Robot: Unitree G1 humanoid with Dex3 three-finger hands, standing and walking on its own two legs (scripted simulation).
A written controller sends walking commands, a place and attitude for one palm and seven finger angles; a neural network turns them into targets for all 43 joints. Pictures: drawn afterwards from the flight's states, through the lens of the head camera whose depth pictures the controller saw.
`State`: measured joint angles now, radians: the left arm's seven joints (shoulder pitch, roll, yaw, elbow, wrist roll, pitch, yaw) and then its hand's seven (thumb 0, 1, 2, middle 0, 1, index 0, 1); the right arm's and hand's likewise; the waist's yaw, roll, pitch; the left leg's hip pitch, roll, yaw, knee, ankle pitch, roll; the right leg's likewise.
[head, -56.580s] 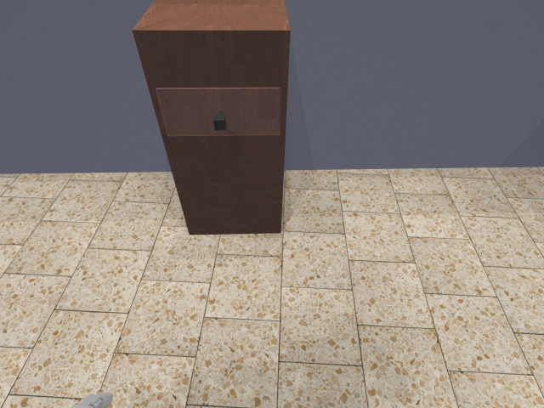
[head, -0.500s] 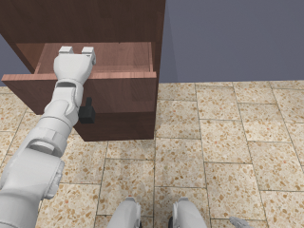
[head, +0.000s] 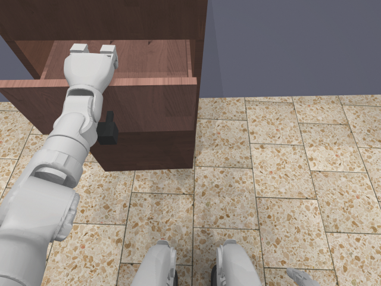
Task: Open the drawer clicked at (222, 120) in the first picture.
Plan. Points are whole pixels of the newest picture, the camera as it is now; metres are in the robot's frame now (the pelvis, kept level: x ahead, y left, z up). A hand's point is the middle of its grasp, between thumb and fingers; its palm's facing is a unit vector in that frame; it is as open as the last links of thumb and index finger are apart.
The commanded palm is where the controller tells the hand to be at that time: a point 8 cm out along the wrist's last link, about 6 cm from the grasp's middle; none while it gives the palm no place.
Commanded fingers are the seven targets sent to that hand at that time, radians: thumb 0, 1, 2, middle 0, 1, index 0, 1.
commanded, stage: lower the fingers behind the handle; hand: left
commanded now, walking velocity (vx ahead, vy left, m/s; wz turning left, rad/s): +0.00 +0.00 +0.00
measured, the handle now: (108, 126) +0.45 +0.19 +0.02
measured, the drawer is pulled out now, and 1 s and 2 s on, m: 0.13 0.13 0.13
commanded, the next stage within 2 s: lift the fingers back up to retry in 0.48 s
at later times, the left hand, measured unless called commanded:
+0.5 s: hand (97, 88) +0.51 +0.21 +0.07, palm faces +0.03 +0.06 -1.00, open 14.6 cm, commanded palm +0.48 +0.17 -0.05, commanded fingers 0.00 -0.50 0.30 -0.30 -1.20 -0.30 -1.20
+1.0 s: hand (98, 88) +0.51 +0.21 +0.07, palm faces +0.01 +0.04 -1.00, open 14.6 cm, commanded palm +0.48 +0.17 +0.01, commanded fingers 0.00 -0.50 0.30 -0.30 -1.20 -0.30 -1.20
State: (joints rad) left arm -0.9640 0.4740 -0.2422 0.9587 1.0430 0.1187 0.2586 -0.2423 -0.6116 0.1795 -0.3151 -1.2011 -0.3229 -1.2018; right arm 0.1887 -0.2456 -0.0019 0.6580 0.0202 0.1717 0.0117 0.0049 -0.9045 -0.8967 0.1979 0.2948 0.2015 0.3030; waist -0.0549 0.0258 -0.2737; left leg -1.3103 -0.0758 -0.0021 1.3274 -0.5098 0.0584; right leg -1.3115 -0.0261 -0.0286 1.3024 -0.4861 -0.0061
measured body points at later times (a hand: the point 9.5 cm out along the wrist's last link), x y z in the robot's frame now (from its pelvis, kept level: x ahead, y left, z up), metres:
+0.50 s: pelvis +0.00 +0.00 +0.00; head +0.11 +0.01 +0.43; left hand +0.51 +0.21 +0.12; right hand +0.12 -0.26 -0.13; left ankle +0.05 +0.08 -0.60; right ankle +0.06 -0.13 -0.60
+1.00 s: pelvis +0.00 +0.00 +0.01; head +0.12 +0.00 +0.44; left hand +0.51 +0.21 +0.12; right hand +0.10 -0.26 -0.13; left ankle +0.05 +0.08 -0.60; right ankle +0.06 -0.13 -0.60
